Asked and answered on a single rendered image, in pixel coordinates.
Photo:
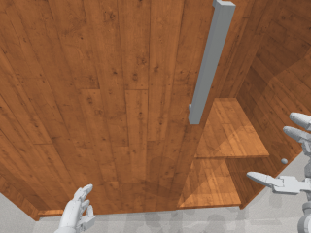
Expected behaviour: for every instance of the handle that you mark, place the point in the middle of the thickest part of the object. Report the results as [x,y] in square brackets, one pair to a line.
[220,23]

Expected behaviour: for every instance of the wardrobe door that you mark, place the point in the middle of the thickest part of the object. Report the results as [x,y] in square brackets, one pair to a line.
[16,172]
[98,92]

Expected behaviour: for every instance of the robot right forearm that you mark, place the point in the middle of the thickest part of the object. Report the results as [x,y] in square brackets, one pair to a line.
[304,224]

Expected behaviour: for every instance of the right robot hand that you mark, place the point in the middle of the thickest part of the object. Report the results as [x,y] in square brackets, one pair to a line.
[289,185]

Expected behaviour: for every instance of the left robot hand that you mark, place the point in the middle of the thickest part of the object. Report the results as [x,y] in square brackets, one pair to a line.
[74,209]

